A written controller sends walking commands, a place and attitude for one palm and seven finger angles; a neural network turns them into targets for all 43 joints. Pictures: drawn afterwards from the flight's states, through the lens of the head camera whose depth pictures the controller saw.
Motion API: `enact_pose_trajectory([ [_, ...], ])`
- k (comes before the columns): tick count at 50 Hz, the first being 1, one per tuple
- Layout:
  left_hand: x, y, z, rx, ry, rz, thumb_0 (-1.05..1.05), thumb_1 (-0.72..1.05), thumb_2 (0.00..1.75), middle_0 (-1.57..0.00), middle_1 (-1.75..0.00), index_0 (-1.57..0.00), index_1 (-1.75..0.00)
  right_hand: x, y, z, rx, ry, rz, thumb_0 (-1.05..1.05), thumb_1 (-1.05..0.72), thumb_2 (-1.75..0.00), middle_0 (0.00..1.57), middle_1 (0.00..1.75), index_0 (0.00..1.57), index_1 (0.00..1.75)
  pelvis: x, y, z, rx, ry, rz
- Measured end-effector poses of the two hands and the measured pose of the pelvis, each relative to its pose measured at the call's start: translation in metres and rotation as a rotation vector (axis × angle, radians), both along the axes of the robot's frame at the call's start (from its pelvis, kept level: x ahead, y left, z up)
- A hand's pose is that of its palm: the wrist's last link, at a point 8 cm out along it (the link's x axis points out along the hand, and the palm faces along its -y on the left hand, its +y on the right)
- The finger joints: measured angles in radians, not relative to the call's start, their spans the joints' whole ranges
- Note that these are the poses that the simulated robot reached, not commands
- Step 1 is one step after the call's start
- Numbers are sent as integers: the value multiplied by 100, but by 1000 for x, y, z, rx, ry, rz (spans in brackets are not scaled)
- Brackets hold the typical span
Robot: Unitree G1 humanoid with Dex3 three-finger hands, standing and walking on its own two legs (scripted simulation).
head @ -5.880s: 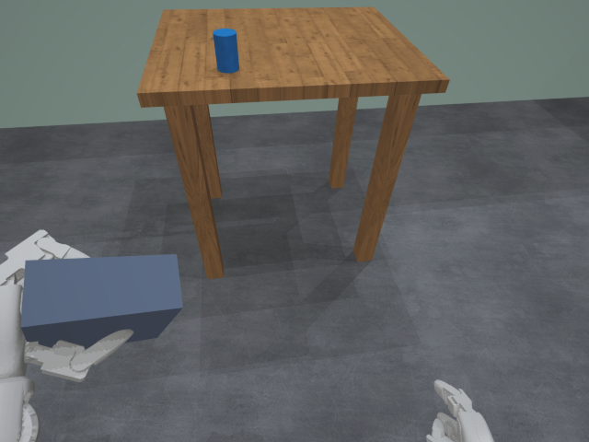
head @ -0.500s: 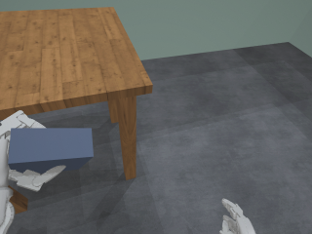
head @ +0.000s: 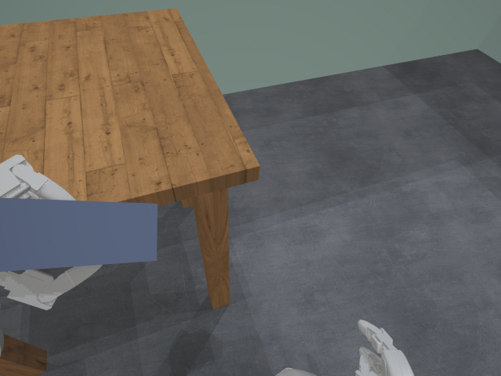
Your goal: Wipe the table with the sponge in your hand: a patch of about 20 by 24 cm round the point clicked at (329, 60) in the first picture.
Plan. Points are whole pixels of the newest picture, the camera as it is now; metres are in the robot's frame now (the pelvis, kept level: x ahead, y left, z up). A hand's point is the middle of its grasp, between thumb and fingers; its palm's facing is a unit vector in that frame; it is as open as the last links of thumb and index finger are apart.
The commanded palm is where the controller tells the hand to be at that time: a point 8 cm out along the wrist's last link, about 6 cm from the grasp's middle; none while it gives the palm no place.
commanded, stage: shuffle to correct the standing spot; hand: left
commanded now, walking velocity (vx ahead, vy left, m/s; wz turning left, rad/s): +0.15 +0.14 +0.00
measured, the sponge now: (99, 235) +0.24 +0.18 +0.18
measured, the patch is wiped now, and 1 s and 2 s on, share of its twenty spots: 0.00 0.00 0.00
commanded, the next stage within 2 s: come to a stop and stand still in 0.32 s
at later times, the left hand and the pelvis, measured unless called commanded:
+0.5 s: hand out of the picture +0.34 +0.32 +0.19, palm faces +0.39 -0.81 -0.44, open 9.6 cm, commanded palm +0.27 +0.35 +0.20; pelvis +0.10 +0.07 +0.01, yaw -2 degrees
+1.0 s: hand (6, 159) +0.33 +0.31 +0.19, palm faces +0.34 -0.86 -0.38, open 9.6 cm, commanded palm +0.28 +0.35 +0.20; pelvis +0.10 +0.08 +0.02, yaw -4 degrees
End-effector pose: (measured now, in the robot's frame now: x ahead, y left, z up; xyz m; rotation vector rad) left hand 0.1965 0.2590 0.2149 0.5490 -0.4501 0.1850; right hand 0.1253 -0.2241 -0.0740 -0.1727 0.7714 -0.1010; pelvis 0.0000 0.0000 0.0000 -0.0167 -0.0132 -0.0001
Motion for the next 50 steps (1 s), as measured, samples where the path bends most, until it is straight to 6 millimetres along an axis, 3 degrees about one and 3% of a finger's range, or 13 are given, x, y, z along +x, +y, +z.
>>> enact_pose_trajectory([
  [4,0,19,-2,48,-4,58,0,-46,101,-80,-134,-80,-135,22,-2,-16,-21,63,22,1,-91,-90,20,30,20,30,11,5,-6,-12,-29,-6],
  [9,7,49,-13,-29,45,177,0,-46,101,-80,-134,-80,-135,49,5,-1,-45,64,47,1,-91,-90,20,30,20,30,29,12,5,15,-22,-36],
  [16,50,57,-11,-154,-24,95,0,-46,101,-80,-134,-80,-135,93,30,22,-125,-54,45,1,-91,-90,20,30,20,30,63,48,8,24,-21,-25],
  [23,96,97,-6,-39,-19,112,0,-46,101,-80,-135,-79,-135,126,73,22,-39,-114,-23,1,-91,-90,20,30,20,30,90,70,4,31,-2,-38],
  [29,109,97,-9,-63,50,157,0,-45,101,-80,-135,-79,-135,136,96,5,34,-53,17,1,-91,-90,20,30,20,30,113,78,7,5,9,-33],
  [35,120,100,-14,-120,87,146,0,-45,101,-80,-135,-79,-135,143,98,6,5,3,14,1,-91,-90,20,30,20,30,125,87,14,17,28,-43],
  [42,125,106,-12,-118,95,120,-1,-45,101,-80,-135,-79,-135,149,90,26,-39,-57,-28,1,-91,-90,20,30,20,30,117,91,18,15,25,-61],
  [50,99,94,-12,-133,116,125,-1,-45,101,-80,-135,-79,-135,133,76,35,-44,-105,-41,1,-91,-90,20,30,20,30,100,81,20,-1,16,-63],
])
